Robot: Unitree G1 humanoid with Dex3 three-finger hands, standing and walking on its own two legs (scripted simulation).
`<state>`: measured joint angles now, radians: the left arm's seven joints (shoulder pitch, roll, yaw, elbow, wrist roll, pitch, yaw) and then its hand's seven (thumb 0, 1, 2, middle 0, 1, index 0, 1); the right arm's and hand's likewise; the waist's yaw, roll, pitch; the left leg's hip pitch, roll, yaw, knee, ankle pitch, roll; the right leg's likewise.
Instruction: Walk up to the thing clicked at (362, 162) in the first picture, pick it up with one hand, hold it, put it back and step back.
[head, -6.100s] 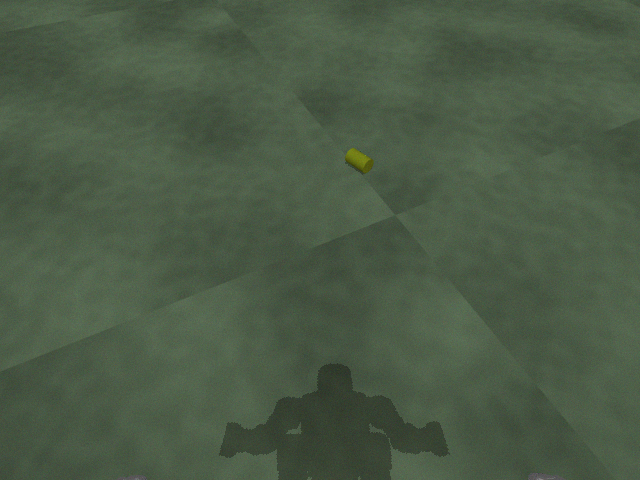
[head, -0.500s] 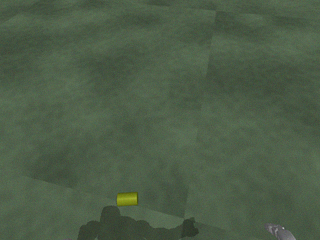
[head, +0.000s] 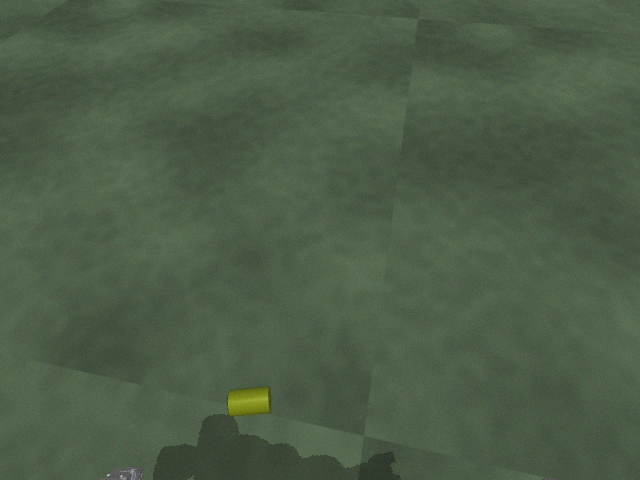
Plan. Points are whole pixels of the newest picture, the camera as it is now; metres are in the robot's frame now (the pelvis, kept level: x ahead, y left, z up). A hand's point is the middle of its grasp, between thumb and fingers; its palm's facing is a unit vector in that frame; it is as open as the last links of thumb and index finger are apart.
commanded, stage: walk up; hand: left
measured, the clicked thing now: (250, 401) +0.41 +0.24 -0.74
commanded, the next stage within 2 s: stand in 0.02 s
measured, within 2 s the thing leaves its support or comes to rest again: neither
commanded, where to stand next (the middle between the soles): +0.04 -0.02 m, yaw +3 degrees
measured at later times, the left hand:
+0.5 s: hand out of the picture +0.09 +0.26 -0.15, palm faces -0.01 -0.94 -0.35, open 7.4 cm
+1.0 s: hand out of the picture +0.09 +0.27 -0.15, palm faces -0.02 -0.94 -0.35, open 7.4 cm
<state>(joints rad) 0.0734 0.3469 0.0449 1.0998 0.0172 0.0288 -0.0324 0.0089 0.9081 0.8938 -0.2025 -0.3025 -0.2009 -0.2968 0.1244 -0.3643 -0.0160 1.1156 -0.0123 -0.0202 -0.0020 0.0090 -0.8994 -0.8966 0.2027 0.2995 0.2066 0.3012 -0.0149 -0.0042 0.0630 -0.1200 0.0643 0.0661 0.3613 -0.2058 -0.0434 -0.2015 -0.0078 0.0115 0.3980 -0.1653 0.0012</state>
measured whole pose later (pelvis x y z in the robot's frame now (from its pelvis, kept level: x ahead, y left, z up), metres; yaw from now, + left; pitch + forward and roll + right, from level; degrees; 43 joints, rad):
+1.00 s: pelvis +0.01 +0.01 +0.00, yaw +1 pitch -2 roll +0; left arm 0.09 0.35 0.00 1.14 0.01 -0.01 -0.01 0.01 0.91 0.89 -0.20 -0.30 -0.20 -0.30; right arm 0.10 -0.35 -0.01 1.14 -0.02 -0.01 0.01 0.01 -0.90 -0.90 0.20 0.30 0.21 0.30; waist -0.01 0.00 0.05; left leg -0.07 0.04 0.05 0.30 -0.19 -0.03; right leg -0.14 -0.03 0.00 0.33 -0.15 0.02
